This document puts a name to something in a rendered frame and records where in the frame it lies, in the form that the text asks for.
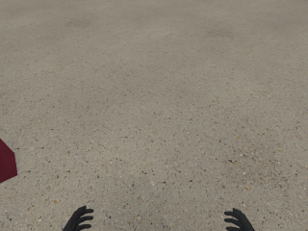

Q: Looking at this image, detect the right robot hand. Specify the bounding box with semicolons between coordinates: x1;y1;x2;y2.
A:
224;208;255;231

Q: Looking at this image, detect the left robot hand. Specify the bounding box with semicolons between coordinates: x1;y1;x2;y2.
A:
63;205;94;231

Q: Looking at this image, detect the carton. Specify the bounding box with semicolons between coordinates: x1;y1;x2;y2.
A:
0;139;18;183

